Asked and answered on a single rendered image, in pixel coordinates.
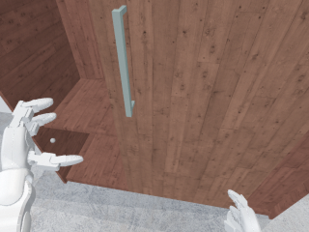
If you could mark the handle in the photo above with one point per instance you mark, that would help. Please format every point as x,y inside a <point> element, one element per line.
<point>119,31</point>

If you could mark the robot left hand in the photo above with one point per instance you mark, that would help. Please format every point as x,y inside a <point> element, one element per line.
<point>17,139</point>

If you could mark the robot right hand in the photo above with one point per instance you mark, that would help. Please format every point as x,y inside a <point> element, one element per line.
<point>246,218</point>

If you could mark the wardrobe door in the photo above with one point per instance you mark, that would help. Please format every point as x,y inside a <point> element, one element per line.
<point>221,92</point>
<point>290,173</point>

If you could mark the left robot forearm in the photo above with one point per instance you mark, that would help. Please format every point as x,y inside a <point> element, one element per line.
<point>17,196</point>

